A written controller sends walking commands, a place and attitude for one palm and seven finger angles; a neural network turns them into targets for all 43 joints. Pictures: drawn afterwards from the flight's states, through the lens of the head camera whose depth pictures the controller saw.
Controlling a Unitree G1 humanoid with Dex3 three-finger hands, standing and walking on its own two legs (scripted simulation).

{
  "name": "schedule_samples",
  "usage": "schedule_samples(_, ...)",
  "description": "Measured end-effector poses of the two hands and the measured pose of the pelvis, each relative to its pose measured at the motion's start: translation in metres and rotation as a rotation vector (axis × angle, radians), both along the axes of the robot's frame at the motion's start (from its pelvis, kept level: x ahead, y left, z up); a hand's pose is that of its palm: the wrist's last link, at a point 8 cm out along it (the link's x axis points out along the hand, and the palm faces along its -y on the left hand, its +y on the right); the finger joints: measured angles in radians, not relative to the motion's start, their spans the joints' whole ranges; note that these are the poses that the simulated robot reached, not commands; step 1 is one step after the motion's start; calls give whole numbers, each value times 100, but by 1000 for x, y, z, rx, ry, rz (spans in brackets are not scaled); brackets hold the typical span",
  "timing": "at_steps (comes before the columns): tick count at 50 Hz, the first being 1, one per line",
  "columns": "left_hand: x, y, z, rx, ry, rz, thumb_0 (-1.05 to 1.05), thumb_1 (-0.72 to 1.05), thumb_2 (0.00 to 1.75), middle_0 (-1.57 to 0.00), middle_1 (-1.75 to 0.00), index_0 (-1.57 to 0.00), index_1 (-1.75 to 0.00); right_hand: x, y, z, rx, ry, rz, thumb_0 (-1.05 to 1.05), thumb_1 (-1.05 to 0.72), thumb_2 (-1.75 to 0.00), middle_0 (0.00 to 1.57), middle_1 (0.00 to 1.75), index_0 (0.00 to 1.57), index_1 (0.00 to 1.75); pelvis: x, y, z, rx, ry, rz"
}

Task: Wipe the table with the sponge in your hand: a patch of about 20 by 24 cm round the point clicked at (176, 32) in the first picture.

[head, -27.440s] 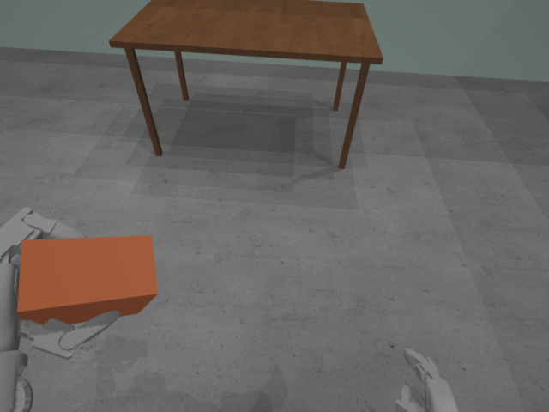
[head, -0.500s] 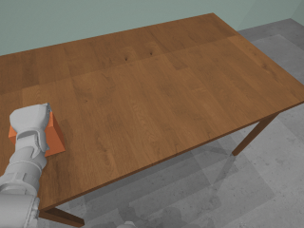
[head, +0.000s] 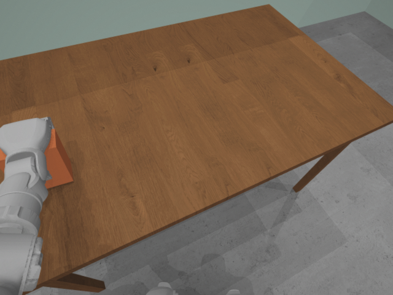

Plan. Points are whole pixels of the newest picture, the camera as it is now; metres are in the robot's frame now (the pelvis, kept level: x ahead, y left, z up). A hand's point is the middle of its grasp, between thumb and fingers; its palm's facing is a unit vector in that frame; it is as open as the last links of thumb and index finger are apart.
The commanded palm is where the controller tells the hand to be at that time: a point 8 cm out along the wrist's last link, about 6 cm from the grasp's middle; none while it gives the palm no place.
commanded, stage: slide across to the middle lane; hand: left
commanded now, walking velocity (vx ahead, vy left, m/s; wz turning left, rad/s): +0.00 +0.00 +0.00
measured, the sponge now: (41, 167) +0.38 +0.37 -0.04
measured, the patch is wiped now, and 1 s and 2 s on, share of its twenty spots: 0.45 0.45 0.55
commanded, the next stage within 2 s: wipe back along the middle lane in 0.48 s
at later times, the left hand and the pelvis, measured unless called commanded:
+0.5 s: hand (69, 144) +0.42 +0.30 +0.01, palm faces -0.12 +0.00 -0.99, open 10.7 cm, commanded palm +0.41 +0.27 +0.06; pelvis +0.02 +0.00 +0.01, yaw +1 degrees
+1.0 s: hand (82, 157) +0.39 +0.26 +0.01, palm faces -0.09 -0.02 -1.00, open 10.7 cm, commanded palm +0.36 +0.25 +0.04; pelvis +0.02 -0.02 +0.02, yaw +1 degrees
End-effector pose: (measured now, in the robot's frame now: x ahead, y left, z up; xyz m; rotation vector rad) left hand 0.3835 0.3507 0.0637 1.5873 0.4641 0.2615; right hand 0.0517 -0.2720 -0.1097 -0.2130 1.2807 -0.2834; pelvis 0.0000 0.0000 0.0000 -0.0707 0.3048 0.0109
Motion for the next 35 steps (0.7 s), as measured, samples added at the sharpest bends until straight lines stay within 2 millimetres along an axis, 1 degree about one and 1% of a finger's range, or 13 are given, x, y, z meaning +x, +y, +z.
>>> schedule_samples(5,0,-13,1,-42,-43,-10,1,-55,103,-69,-128,-70,-129,8,8,1,20,-10,-7,0,-91,-90,20,30,20,30,6,3,4,1,-23,4)
schedule_samples(14,12,-38,2,-29,-27,-15,1,-55,103,-68,-129,-70,-129,44,23,3,63,-84,31,0,-91,-90,20,30,20,30,11,4,9,10,-41,11)
schedule_samples(20,18,-50,2,-31,-17,-17,1,-55,103,-68,-129,-69,-129,62,24,6,77,-110,51,0,-91,-90,20,30,20,30,16,1,11,15,-39,10)
schedule_samples(26,23,-62,2,-23,-17,-15,1,-55,103,-68,-129,-69,-129,65,16,5,76,-94,56,0,-91,-90,20,30,20,30,20,-5,12,18,-37,14)
schedule_samples(32,30,-75,2,-26,-16,-12,1,-54,103,-68,-129,-69,-129,60,4,4,70,-64,39,0,-91,-90,20,30,20,30,24,-12,13,22,-35,12)
schedule_samples(35,30,-80,1,-35,-18,-4,1,-54,103,-68,-129,-69,-129,56,-1,5,71,-56,24,0,-91,-90,20,30,20,30,27,-15,15,25,-37,3)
